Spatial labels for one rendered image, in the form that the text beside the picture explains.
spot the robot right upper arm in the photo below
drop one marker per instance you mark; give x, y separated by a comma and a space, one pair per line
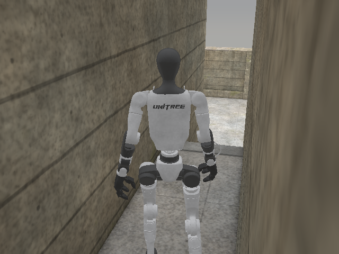
199, 100

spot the humanoid robot torso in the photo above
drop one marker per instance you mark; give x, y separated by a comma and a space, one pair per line
169, 124

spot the robot right hand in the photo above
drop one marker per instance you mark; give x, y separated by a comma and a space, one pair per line
205, 169

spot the robot left forearm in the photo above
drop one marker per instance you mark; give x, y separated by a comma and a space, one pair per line
127, 151

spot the humanoid robot head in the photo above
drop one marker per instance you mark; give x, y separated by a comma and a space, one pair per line
168, 63

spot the robot left hand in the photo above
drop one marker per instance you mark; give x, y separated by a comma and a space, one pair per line
119, 186

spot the robot left upper arm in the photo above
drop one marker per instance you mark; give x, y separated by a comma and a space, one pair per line
138, 100

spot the robot right forearm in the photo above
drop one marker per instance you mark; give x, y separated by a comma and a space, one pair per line
209, 151

